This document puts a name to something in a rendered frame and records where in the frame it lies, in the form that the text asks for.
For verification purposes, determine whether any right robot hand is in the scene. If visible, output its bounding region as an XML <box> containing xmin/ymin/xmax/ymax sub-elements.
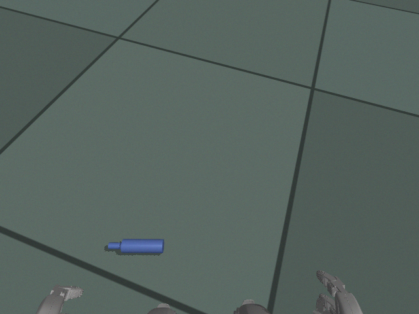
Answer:
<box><xmin>313</xmin><ymin>270</ymin><xmax>363</xmax><ymax>314</ymax></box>

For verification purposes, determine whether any left robot hand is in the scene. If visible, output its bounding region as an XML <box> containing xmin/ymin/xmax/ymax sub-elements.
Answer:
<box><xmin>36</xmin><ymin>285</ymin><xmax>83</xmax><ymax>314</ymax></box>

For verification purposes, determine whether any bottle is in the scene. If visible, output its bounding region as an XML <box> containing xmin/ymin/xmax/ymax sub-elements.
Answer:
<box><xmin>108</xmin><ymin>239</ymin><xmax>164</xmax><ymax>253</ymax></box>

